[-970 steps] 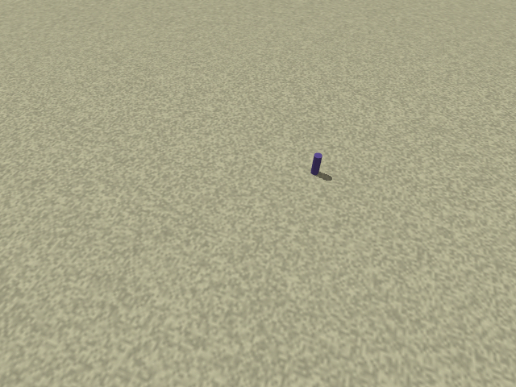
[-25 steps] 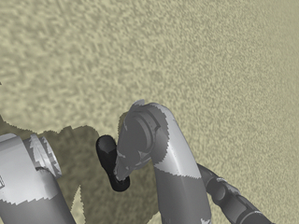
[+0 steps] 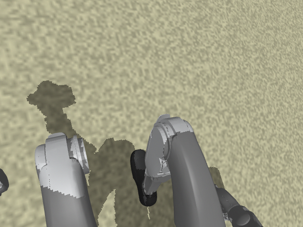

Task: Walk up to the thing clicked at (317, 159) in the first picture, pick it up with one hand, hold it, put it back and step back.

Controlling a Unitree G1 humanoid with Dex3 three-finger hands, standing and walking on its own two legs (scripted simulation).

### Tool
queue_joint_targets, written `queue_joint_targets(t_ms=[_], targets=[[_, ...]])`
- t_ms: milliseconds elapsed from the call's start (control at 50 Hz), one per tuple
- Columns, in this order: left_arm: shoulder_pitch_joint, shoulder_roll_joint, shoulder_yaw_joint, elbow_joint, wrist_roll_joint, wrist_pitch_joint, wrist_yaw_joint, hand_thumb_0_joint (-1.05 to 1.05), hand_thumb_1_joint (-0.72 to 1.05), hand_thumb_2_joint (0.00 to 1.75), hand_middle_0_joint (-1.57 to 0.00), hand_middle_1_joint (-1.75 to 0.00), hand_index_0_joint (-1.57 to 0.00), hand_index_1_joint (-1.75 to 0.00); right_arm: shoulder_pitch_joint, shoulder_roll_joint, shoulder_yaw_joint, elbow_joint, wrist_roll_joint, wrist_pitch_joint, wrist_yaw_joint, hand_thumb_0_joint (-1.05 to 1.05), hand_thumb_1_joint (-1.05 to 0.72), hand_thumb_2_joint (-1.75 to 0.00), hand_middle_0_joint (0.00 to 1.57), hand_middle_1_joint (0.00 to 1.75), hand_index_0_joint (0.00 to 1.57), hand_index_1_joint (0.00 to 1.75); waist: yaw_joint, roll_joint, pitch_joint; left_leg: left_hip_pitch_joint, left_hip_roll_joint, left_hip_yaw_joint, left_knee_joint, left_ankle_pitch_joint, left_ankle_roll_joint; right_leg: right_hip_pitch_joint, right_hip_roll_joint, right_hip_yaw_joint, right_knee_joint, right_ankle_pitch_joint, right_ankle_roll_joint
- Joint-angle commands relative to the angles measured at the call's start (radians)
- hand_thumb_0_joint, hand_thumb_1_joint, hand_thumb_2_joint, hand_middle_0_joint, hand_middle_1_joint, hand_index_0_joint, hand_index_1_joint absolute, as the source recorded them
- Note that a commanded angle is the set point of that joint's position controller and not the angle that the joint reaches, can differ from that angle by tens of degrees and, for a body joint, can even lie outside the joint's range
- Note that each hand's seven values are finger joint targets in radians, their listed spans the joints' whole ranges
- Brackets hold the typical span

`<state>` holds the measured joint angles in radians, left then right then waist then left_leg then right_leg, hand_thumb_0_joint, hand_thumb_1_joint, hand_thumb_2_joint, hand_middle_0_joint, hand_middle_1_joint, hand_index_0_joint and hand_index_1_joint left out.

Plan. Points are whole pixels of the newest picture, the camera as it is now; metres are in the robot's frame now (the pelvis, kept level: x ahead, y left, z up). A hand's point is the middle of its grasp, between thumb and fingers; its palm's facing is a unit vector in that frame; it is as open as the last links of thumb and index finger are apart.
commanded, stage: settle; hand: left
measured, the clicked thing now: out of the picture +0.48 +0.34 -0.12
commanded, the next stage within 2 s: lift in 1.06 s
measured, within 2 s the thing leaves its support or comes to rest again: neither
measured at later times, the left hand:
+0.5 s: hand out of the picture +0.50 +0.32 -0.01, palm faces +0.36 -0.93 -0.03, open 4.0 cm
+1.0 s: hand out of the picture +0.50 +0.30 +0.02, palm faces +0.37 -0.93 -0.03, open 4.1 cm
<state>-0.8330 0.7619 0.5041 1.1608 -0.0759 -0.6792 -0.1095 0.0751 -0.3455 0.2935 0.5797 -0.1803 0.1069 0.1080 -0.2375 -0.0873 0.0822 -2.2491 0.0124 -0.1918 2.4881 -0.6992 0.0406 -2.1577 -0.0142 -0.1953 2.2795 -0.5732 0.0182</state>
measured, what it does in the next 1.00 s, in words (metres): stands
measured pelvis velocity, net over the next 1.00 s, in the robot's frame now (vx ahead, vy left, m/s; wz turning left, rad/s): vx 0.01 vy -0.01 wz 0.09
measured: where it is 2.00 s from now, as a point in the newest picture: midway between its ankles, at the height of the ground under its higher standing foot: (114, 201)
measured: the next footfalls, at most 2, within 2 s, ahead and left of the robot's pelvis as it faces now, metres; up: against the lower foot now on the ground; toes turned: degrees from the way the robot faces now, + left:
none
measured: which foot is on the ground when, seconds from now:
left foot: down 0.00-1.00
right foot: down 0.00-1.00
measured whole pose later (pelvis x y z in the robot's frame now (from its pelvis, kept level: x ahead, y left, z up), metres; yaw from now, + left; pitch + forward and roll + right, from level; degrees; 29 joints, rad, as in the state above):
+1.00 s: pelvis +0.01 -0.01 +0.04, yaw +5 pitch +33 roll -8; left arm -0.88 0.58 0.51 1.10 -0.05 -0.60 -0.09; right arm 0.15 -0.31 0.13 0.63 -0.12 0.07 0.08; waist -0.21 -0.01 -0.06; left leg -2.19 0.00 -0.09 2.31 -0.70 0.02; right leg -2.15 -0.03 -0.11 2.19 -0.62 0.00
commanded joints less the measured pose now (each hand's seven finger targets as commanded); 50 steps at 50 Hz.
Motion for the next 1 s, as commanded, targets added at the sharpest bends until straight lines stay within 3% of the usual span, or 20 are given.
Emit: queue_joint_targets(t_ms=[0, 40, 100, 160, 260, 340, 420, 500, 560, 620, 640, 660, 680, 700, 720, 760, 780, 800, 820, 980], targets=[[-0.366, 0.216, 0.016, -0.285, -0.005, -0.056, 0.002, 0.00, 0.55, 1.27, -1.41, -1.45, -1.42, -1.44, 0.145, -0.287, -0.138, -0.004, 0.006, -0.002, -0.026, 0.00, -0.87, -0.89, 0.20, 0.30, 0.20, 0.30, -0.028, 0.462, -0.702, 0.453, 0.015, 0.028, -0.371, 0.086, -0.037, 0.305, 0.044, -0.013, -0.161, 0.087, -0.053], [-0.336, 0.178, 0.006, -0.252, -0.012, -0.042, 0.002, 0.00, 0.53, 1.25, -1.39, -1.42, -1.40, -1.42, 0.154, -0.269, -0.136, 0.003, 0.013, -0.004, -0.028, 0.00, -0.87, -0.89, 0.20, 0.30, 0.20, 0.30, -0.024, 0.445, -0.702, 0.450, 0.013, 0.040, -0.371, 0.122, -0.036, 0.311, 0.041, -0.001, -0.169, 0.106, -0.054], [-0.347, 0.200, 0.028, -0.276, -0.005, -0.030, 0.006, 0.00, 0.54, 1.27, -1.39, -1.43, -1.39, -1.43, 0.168, -0.260, -0.155, 0.008, 0.021, -0.005, -0.036, 0.00, -0.87, -0.89, 0.20, 0.30, 0.20, 0.30, -0.003, 0.430, -0.734, 0.458, 0.011, 0.057, -0.380, 0.129, -0.033, 0.329, 0.039, 0.016, -0.192, 0.108, -0.053], [-0.330, 0.160, 0.012, -0.288, 0.000, -0.022, 0.000, 0.00, 0.56, 1.29, -1.40, -1.45, -1.41, -1.45, 0.191, -0.248, -0.169, 0.017, 0.026, -0.004, -0.035, 0.00, -0.87, -0.89, 0.20, 0.30, 0.20, 0.30, 0.000, 0.437, -0.764, 0.480, 0.007, 0.063, -0.396, 0.163, -0.037, 0.337, 0.036, 0.020, -0.190, 0.123, -0.056], [-0.340, 0.150, 0.041, -0.313, -0.015, -0.007, -0.003, 0.00, 0.53, 1.31, -1.42, -1.48, -1.43, -1.48, 0.220, -0.235, -0.191, 0.031, 0.038, -0.008, -0.040, 0.00, -0.88, -0.89, 0.20, 0.30, 0.20, 0.30, 0.007, 0.386, -0.808, 0.461, 0.003, 0.081, -0.384, 0.218, -0.027, 0.388, 0.033, 0.041, -0.207, 0.173, -0.051], [-0.280, 0.096, 0.026, -0.218, -0.011, 0.014, -0.012, 0.00, 0.51, 1.32, -1.44, -1.50, -1.45, -1.50, 0.212, -0.218, -0.199, 0.025, 0.048, -0.015, -0.042, 0.00, -0.88, -0.89, 0.20, 0.30, 0.20, 0.30, 0.012, 0.320, -0.769, 0.416, 0.000, 0.091, -0.396, 0.189, -0.020, 0.393, 0.031, 0.052, -0.227, 0.144, -0.049], [-0.328, 0.083, 0.014, -0.273, -0.004, 0.010, -0.017, 0.00, 0.54, 1.35, -1.45, -1.52, -1.46, -1.52, 0.212, -0.220, -0.211, 0.022, 0.051, -0.020, -0.044, 0.00, -0.88, -0.89, 0.20, 0.30, 0.20, 0.30, 0.018, 0.376, -0.783, 0.476, 0.000, 0.088, -0.431, 0.182, -0.028, 0.352, 0.026, 0.048, -0.228, 0.123, -0.057], [-0.370, 0.127, 0.053, -0.345, 0.000, 0.000, -0.003, 0.00, 0.57, 1.38, -1.47, -1.54, -1.48, -1.54, 0.218, -0.220, -0.224, 0.015, 0.056, -0.021, -0.048, 0.00, -0.87, -0.89, 0.20, 0.30, 0.20, 0.30, 0.038, 0.391, -0.838, 0.519, 0.000, 0.084, -0.459, 0.168, -0.031, 0.352, 0.022, 0.051, -0.234, 0.107, -0.058], [-0.411, 0.119, 0.045, -0.387, -0.002, -0.008, 0.009, 0.00, 0.58, 1.43, -1.50, -1.59, -1.52, -1.59, 0.225, -0.208, -0.230, 0.021, 0.057, -0.024, -0.049, 0.00, -0.87, -0.89, 0.20, 0.30, 0.20, 0.30, 0.029, 0.386, -0.851, 0.491, -0.005, 0.095, -0.464, 0.129, -0.025, 0.384, 0.024, 0.058, -0.251, 0.082, -0.056], [-0.379, 0.091, 0.028, -0.307, 0.003, -0.001, 0.014, 0.00, 0.56, 1.42, -1.50, -1.58, -1.51, -1.59, 0.230, -0.192, -0.226, 0.035, 0.057, -0.033, -0.050, 0.00, -0.88, -0.89, 0.20, 0.30, 0.20, 0.30, 0.018, 0.334, -0.831, 0.442, -0.010, 0.112, -0.444, 0.124, -0.016, 0.412, 0.025, 0.073, -0.270, 0.085, -0.050], [-0.341, 0.044, 0.010, -0.252, 0.002, 0.006, 0.010, 0.00, 0.56, 1.42, -1.50, -1.59, -1.51, -1.59, 0.227, -0.191, -0.226, 0.033, 0.059, -0.035, -0.050, 0.00, -0.88, -0.89, 0.20, 0.30, 0.20, 0.30, 0.008, 0.312, -0.800, 0.442, -0.008, 0.107, -0.451, 0.130, -0.018, 0.395, 0.025, 0.069, -0.272, 0.087, -0.050], [-0.384, 0.069, 0.004, -0.302, 0.007, -0.001, 0.009, 0.00, 0.56, 1.42, -1.48, -1.57, -1.49, -1.57, 0.231, -0.193, -0.227, 0.038, 0.058, -0.037, -0.052, 0.00, -0.87, -0.89, 0.20, 0.30, 0.20, 0.30, 0.015, 0.334, -0.804, 0.447, -0.008, 0.112, -0.451, 0.134, -0.018, 0.396, 0.025, 0.072, -0.274, 0.090, -0.052], [-0.376, 0.075, 0.019, -0.288, 0.007, 0.001, 0.010, 0.00, 0.55, 1.42, -1.48, -1.58, -1.50, -1.58, 0.234, -0.197, -0.232, 0.037, 0.059, -0.036, -0.053, 0.00, -0.87, -0.89, 0.20, 0.30, 0.20, 0.30, 0.021, 0.341, -0.815, 0.469, -0.008, 0.108, -0.458, 0.150, -0.021, 0.385, 0.023, 0.071, -0.271, 0.099, -0.054], [-0.342, 0.052, -0.002, -0.224, 0.017, 0.010, 0.007, 0.00, 0.55, 1.41, -1.48, -1.57, -1.50, -1.57, 0.229, -0.194, -0.231, 0.033, 0.061, -0.037, -0.054, 0.00, -0.87, -0.89, 0.20, 0.30, 0.20, 0.30, 0.016, 0.332, -0.785, 0.458, -0.009, 0.110, -0.465, 0.147, -0.021, 0.381, 0.024, 0.071, -0.278, 0.092, -0.054], [-0.389, 0.082, 0.017, -0.302, 0.014, 0.003, 0.010, 0.00, 0.56, 1.41, -1.47, -1.56, -1.49, -1.56, 0.237, -0.198, -0.236, 0.033, 0.059, -0.036, -0.053, 0.00, -0.87, -0.89, 0.20, 0.30, 0.20, 0.30, 0.029, 0.341, -0.813, 0.475, -0.009, 0.112, -0.463, 0.153, -0.022, 0.385, 0.024, 0.072, -0.279, 0.097, -0.055], [-0.349, 0.037, 0.006, -0.225, 0.012, 0.012, 0.008, 0.00, 0.57, 1.42, -1.48, -1.58, -1.50, -1.57, 0.236, -0.198, -0.234, 0.034, 0.060, -0.038, -0.051, 0.00, -0.87, -0.89, 0.20, 0.30, 0.20, 0.30, 0.021, 0.346, -0.793, 0.494, -0.009, 0.107, -0.471, 0.161, -0.025, 0.363, 0.021, 0.068, -0.277, 0.102, -0.057], [-0.376, 0.043, -0.002, -0.271, 0.011, 0.005, 0.007, 0.00, 0.57, 1.42, -1.47, -1.57, -1.49, -1.57, 0.234, -0.195, -0.232, 0.031, 0.060, -0.038, -0.049, 0.00, -0.87, -0.89, 0.20, 0.30, 0.20, 0.30, 0.018, 0.357, -0.807, 0.492, -0.009, 0.107, -0.473, 0.163, -0.025, 0.375, 0.021, 0.067, -0.274, 0.104, -0.058], [-0.413, 0.085, 0.026, -0.332, 0.013, 0.000, 0.013, 0.00, 0.57, 1.42, -1.47, -1.57, -1.49, -1.57, 0.247, -0.204, -0.243, 0.035, 0.059, -0.040, -0.050, 0.00, -0.87, -0.89, 0.20, 0.30, 0.20, 0.30, 0.034, 0.368, -0.855, 0.513, -0.010, 0.110, -0.471, 0.190, -0.026, 0.398, 0.021, 0.071, -0.268, 0.128, -0.059], [-0.361, 0.066, 0.029, -0.257, 0.016, 0.008, 0.013, 0.00, 0.57, 1.43, -1.48, -1.58, -1.50, -1.58, 0.249, -0.200, -0.241, 0.036, 0.061, -0.038, -0.050, 0.00, -0.87, -0.89, 0.20, 0.30, 0.20, 0.30, 0.035, 0.361, -0.838, 0.524, -0.009, 0.104, -0.478, 0.199, -0.029, 0.381, 0.020, 0.067, -0.265, 0.128, -0.060], [-0.391, 0.054, 0.021, -0.252, 0.019, 0.007, 0.020, 0.00, 0.57, 1.43, -1.48, -1.58, -1.49, -1.57, 0.250, -0.187, -0.241, 0.040, 0.065, -0.043, -0.048, 0.00, -0.87, -0.89, 0.20, 0.30, 0.20, 0.30, 0.025, 0.322, -0.822, 0.490, -0.011, 0.112, -0.483, 0.155, -0.021, 0.392, 0.021, 0.075, -0.284, 0.093, -0.056]])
